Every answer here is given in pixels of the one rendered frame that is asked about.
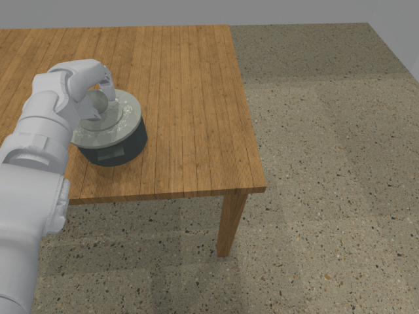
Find left robot upper arm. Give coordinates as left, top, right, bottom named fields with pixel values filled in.
left=0, top=163, right=71, bottom=314

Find pot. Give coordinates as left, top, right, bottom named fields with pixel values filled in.
left=78, top=116, right=148, bottom=167

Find knob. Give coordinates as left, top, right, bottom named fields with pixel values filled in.
left=87, top=89, right=108, bottom=114

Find robot left hand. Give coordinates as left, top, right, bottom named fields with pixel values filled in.
left=48, top=59, right=116, bottom=122

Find left robot forearm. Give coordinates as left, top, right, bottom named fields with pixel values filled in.
left=0, top=66, right=87, bottom=175

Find table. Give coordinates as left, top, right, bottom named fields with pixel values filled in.
left=0, top=24, right=267, bottom=257

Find lid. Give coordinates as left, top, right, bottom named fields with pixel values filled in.
left=70, top=89, right=142, bottom=149

